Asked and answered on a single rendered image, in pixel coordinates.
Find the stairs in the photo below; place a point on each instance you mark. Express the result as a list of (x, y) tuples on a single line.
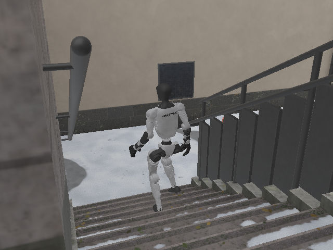
[(200, 219)]

